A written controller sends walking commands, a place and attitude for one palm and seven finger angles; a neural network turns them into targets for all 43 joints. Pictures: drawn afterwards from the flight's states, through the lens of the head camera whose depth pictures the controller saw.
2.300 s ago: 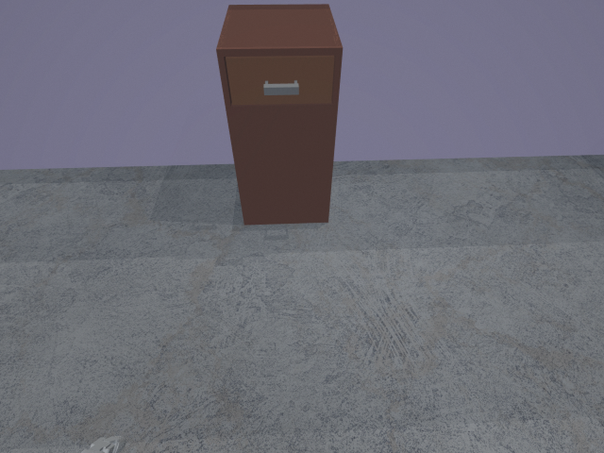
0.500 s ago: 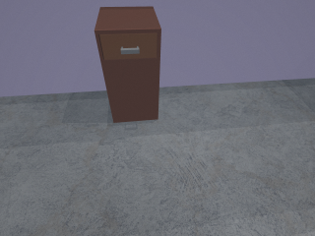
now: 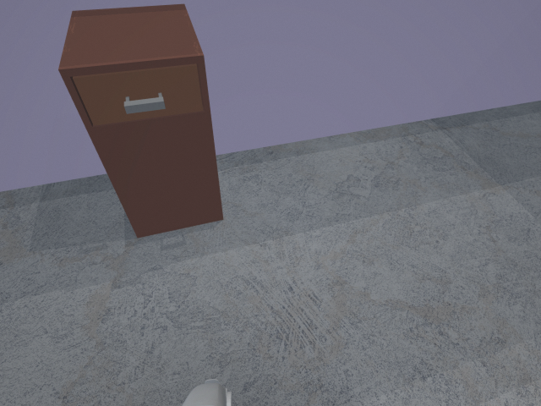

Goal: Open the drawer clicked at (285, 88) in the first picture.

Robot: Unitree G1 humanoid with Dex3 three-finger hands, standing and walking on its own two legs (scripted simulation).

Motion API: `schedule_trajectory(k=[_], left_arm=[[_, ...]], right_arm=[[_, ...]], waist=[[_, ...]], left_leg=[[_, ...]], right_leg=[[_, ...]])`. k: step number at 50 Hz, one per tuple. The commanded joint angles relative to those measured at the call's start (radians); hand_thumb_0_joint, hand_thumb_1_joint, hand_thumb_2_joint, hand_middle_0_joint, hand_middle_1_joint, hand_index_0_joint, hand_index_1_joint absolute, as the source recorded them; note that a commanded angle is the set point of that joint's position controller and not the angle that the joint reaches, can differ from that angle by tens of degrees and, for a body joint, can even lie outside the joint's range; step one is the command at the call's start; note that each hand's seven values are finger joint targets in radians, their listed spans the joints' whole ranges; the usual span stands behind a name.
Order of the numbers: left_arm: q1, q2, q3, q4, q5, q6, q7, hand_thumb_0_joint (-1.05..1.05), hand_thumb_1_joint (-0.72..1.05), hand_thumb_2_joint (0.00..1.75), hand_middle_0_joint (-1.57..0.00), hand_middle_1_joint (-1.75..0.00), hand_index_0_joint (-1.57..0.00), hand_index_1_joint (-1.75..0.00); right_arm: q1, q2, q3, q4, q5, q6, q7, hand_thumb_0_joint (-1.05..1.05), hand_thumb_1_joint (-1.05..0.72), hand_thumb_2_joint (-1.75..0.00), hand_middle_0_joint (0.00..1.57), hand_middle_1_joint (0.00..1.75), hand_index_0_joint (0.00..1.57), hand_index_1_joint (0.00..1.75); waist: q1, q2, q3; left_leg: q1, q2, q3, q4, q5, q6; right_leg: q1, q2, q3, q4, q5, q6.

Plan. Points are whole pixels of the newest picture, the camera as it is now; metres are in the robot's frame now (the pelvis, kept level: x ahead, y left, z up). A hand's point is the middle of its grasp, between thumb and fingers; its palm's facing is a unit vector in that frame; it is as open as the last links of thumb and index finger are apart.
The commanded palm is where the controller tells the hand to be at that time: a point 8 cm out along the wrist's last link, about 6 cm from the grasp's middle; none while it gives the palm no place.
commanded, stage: walk to a spot facing it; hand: left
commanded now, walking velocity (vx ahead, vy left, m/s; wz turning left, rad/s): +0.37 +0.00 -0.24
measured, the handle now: (144, 101) +0.92 +0.46 -0.08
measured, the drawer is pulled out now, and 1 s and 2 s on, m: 0.00 0.00 0.00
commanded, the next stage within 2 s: turn to face it in 0.40 s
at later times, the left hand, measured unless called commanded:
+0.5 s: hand (172, 307) +0.32 +0.22 -0.17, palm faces -0.18 -0.97 -0.17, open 7.4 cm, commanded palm none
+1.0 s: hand (187, 287) +0.38 +0.21 -0.19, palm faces -0.02 -0.99 -0.15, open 7.3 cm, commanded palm none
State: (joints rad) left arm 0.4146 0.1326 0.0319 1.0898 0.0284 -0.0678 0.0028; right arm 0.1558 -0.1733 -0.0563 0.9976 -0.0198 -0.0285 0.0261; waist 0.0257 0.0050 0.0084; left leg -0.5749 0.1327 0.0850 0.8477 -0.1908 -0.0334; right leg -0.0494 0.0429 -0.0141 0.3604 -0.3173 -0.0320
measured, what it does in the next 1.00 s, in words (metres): walks ahead: left foot, then right foot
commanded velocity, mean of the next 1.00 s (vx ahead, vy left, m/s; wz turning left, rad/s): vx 0.05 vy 0.00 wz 0.06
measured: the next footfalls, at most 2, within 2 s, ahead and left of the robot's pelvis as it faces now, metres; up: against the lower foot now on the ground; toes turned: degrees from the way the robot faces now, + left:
left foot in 0.10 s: +0.20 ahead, +0.14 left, +0.00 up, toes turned +7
right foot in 0.64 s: +0.32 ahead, -0.11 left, +0.00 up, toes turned -23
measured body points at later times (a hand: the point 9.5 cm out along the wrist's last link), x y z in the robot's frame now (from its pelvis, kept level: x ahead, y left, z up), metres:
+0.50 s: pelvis +0.19 +0.06 +0.00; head +0.22 +0.07 +0.45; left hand +0.33 +0.28 -0.15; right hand +0.12 -0.18 -0.14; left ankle +0.16 +0.13 -0.74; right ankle +0.26 -0.10 -0.67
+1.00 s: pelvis +0.25 +0.05 -0.02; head +0.27 +0.07 +0.43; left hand +0.38 +0.26 -0.18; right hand +0.26 -0.21 -0.16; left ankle +0.27 +0.14 -0.74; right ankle +0.29 -0.10 -0.74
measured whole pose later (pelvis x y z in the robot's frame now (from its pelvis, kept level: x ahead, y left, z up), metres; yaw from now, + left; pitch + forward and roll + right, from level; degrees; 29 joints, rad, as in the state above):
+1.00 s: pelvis +0.25 +0.05 -0.02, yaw -4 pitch -1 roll -2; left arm 0.14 0.17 0.06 0.94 0.02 0.03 0.03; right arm 0.27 -0.17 -0.07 1.00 -0.02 0.03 0.00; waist -0.03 -0.03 0.03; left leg -0.35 0.08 0.12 0.72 -0.37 0.00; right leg -0.36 -0.16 -0.28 0.69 -0.32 0.03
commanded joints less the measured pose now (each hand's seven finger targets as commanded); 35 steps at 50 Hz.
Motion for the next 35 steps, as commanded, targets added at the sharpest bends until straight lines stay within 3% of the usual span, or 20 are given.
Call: schedule_trajectory(k=[1,3,4,5,6,7,8,10,12,13,18,24,26,28,30,31,32,33,34,35], left_arm=[[0.065,0.176,0.040,-0.024,-0.001,-0.009,0.018,0.00,0.90,0.90,-0.20,-0.30,-0.20,-0.30],[0.025,0.186,0.046,-0.028,-0.004,-0.008,0.019,0.00,0.90,0.90,-0.20,-0.30,-0.20,-0.30],[0.017,0.177,0.048,-0.032,-0.008,-0.007,0.018,0.00,0.90,0.90,-0.20,-0.30,-0.20,-0.30],[0.048,0.136,0.046,-0.039,-0.015,-0.004,0.011,0.00,0.90,0.90,-0.20,-0.30,-0.20,-0.30],[0.081,0.090,0.040,-0.061,-0.023,-0.002,0.000,0.00,0.90,0.90,-0.20,-0.30,-0.20,-0.30],[0.021,0.115,0.044,-0.084,-0.013,-0.001,0.004,0.00,0.90,0.90,-0.20,-0.30,-0.20,-0.30],[-0.027,0.125,0.048,-0.079,-0.009,0.004,0.003,0.00,0.90,0.90,-0.20,-0.30,-0.20,-0.30],[-0.078,0.107,0.052,-0.085,-0.003,0.015,-0.018,0.00,0.90,0.90,-0.20,-0.30,-0.20,-0.30],[-0.050,0.064,0.051,-0.079,0.005,0.044,-0.025,0.00,0.90,0.90,-0.20,-0.30,-0.20,-0.30],[-0.030,0.055,0.053,-0.079,0.004,0.058,-0.025,0.00,0.90,0.90,-0.20,-0.30,-0.20,-0.30],[-0.097,0.051,0.060,-0.128,0.006,0.094,-0.034,0.00,0.90,0.90,-0.20,-0.30,-0.20,-0.30],[-0.258,0.070,0.053,-0.194,0.000,0.102,-0.036,0.00,0.90,0.90,-0.20,-0.30,-0.20,-0.30],[-0.290,0.067,0.046,-0.203,0.001,0.092,-0.027,0.00,0.90,0.90,-0.20,-0.30,-0.20,-0.30],[-0.248,0.065,0.037,-0.189,0.004,0.078,-0.013,0.00,0.90,0.90,-0.20,-0.30,-0.20,-0.30],[-0.113,0.098,0.034,-0.137,0.009,0.056,0.001,0.00,0.90,0.90,-0.20,-0.30,-0.20,-0.30],[-0.036,0.164,0.045,-0.107,0.013,0.034,0.013,0.00,0.90,0.90,-0.20,-0.30,-0.20,-0.30],[0.018,0.236,0.054,-0.083,0.002,0.018,0.020,0.00,0.90,0.90,-0.20,-0.30,-0.20,-0.30],[0.002,0.249,0.043,-0.084,-0.015,0.020,0.021,0.00,0.90,0.90,-0.20,-0.30,-0.20,-0.30],[-0.076,0.226,0.038,-0.098,-0.012,0.025,0.027,0.00,0.90,0.90,-0.20,-0.30,-0.20,-0.30],[-0.132,0.208,0.040,-0.111,-0.010,0.030,0.034,0.00,0.90,0.90,-0.20,-0.30,-0.20,-0.30]], right_arm=[[-0.074,-0.039,-0.003,-0.090,0.003,-0.034,0.005,0.00,-0.90,-0.90,0.20,0.30,0.20,0.30],[0.028,-0.064,-0.011,-0.063,0.000,-0.043,-0.006,0.00,-0.90,-0.90,0.20,0.30,0.20,0.30],[0.163,-0.097,-0.019,-0.021,-0.004,-0.050,-0.018,0.00,-0.90,-0.90,0.20,0.30,0.20,0.30],[0.310,-0.191,-0.043,0.016,-0.014,-0.055,-0.031,0.00,-0.90,-0.90,0.20,0.30,0.20,0.30],[0.414,-0.287,-0.064,0.035,-0.020,-0.054,-0.037,0.00,-0.90,-0.90,0.20,0.30,0.20,0.30],[0.383,-0.267,-0.052,0.029,-0.009,-0.041,-0.042,0.00,-0.90,-0.90,0.20,0.30,0.20,0.30],[0.298,-0.202,-0.038,0.019,-0.007,-0.044,-0.046,0.00,-0.90,-0.90,0.20,0.30,0.20,0.30],[0.178,-0.106,-0.011,-0.014,-0.002,-0.059,-0.047,0.00,-0.90,-0.90,0.20,0.30,0.20,0.30],[0.185,-0.069,0.000,0.005,-0.003,-0.074,-0.054,0.00,-0.90,-0.90,0.20,0.30,0.20,0.30],[0.183,-0.066,0.000,0.009,0.000,-0.076,-0.057,0.00,-0.90,-0.90,0.20,0.30,0.20,0.30],[0.190,-0.087,-0.007,0.004,0.004,-0.068,-0.063,0.00,-0.90,-0.90,0.20,0.30,0.20,0.30],[0.221,-0.128,-0.017,0.011,-0.004,-0.038,-0.060,0.00,-0.90,-0.90,0.20,0.30,0.20,0.30],[0.255,-0.123,-0.016,0.026,-0.010,-0.030,-0.059,0.00,-0.90,-0.90,0.20,0.30,0.20,0.30],[0.259,-0.127,-0.013,0.043,-0.010,-0.023,-0.059,0.00,-0.90,-0.90,0.20,0.30,0.20,0.30],[0.260,-0.118,-0.005,0.053,0.001,-0.020,-0.053,0.00,-0.90,-0.90,0.20,0.30,0.20,0.30],[0.281,-0.078,0.006,0.059,0.009,-0.022,-0.048,0.00,-0.90,-0.90,0.20,0.30,0.20,0.30],[0.314,-0.018,0.017,0.048,0.023,-0.017,-0.046,0.00,-0.90,-0.90,0.20,0.30,0.20,0.30],[0.314,-0.038,0.015,0.046,0.025,0.002,-0.055,0.00,-0.90,-0.90,0.20,0.30,0.20,0.30],[0.283,-0.008,0.014,0.046,0.025,0.014,-0.054,0.00,-0.90,-0.90,0.20,0.30,0.20,0.30],[0.260,-0.007,0.015,0.043,0.021,0.030,-0.051,0.00,-0.90,-0.90,0.20,0.30,0.20,0.30]], waist=[[0.018,-0.126,0.108],[-0.041,-0.103,0.074],[-0.095,-0.043,0.001],[-0.140,0.129,-0.116],[-0.144,0.371,-0.197],[-0.135,0.266,-0.152],[-0.109,0.218,-0.078],[-0.053,0.074,0.057],[-0.015,0.076,0.059],[-0.002,0.092,0.038],[0.003,0.112,0.035],[-0.042,0.147,0.075],[-0.062,0.117,0.082],[-0.048,0.109,0.048],[0.013,0.056,-0.042],[0.046,-0.056,-0.124],[0.035,-0.229,-0.242],[0.026,-0.172,-0.262],[0.008,-0.121,-0.160],[0.002,-0.192,-0.117]], left_leg=[[0.074,-0.034,0.022,-0.156,-0.008,0.021],[0.251,-0.065,0.036,-0.261,0.010,0.034],[0.437,-0.076,0.024,-0.325,0.032,0.043],[0.689,0.067,-0.153,-0.363,-0.013,0.083],[0.819,0.343,-0.519,-0.523,-0.043,0.168],[0.731,0.380,-0.584,-0.601,-0.134,0.198],[0.620,0.347,-0.496,-0.630,-0.163,0.162],[0.426,0.293,-0.292,-0.631,-0.035,0.151],[0.370,0.230,-0.103,-0.608,0.221,0.111],[0.373,0.218,-0.036,-0.598,0.288,0.115],[0.449,0.201,0.105,-0.582,0.471,0.135],[0.526,0.212,0.183,-0.514,0.537,0.142],[0.526,0.226,0.160,-0.484,0.580,0.153],[0.513,0.227,0.151,-0.409,0.643,0.148],[0.463,0.166,0.151,-0.245,0.613,0.102],[0.334,0.102,0.166,-0.067,0.354,0.053],[0.202,-0.030,0.128,0.134,-0.326,0.008],[0.224,-0.039,-0.001,0.218,-0.460,0.013],[0.188,-0.027,-0.036,0.267,-0.440,0.012],[0.162,-0.026,-0.048,0.318,-0.407,0.006]], right_leg=[[-0.070,-0.254,0.175,-0.113,0.316,-0.131],[-0.103,-0.233,0.146,-0.003,0.408,-0.111],[-0.140,-0.182,0.113,0.175,0.470,-0.088],[-0.290,-0.105,0.064,0.426,0.300,-0.051],[-0.504,0.020,-0.041,0.770,-0.235,-0.005],[-0.554,-0.023,0.050,0.910,-0.241,-0.021],[-0.586,-0.073,0.070,0.985,-0.143,-0.016],[-0.580,-0.144,0.046,0.976,-0.018,0.000],[-0.525,-0.143,0.026,0.936,0.041,0.022],[-0.519,-0.145,0.017,0.925,0.055,0.032],[-0.605,-0.149,-0.030,0.795,0.155,0.065],[-0.570,-0.133,-0.091,0.506,0.138,0.061],[-0.517,-0.123,-0.093,0.421,0.109,0.043],[-0.383,-0.093,-0.108,0.333,0.099,0.022],[-0.146,-0.076,-0.128,0.161,0.261,0.019],[0.054,-0.216,0.004,0.132,0.572,-0.012],[0.188,-0.458,0.255,0.128,0.984,-0.139],[0.130,-0.486,0.212,0.089,1.025,-0.209],[0.036,-0.467,0.150,0.058,0.892,-0.203],[-0.038,-0.451,0.154,0.025,0.778,-0.177]])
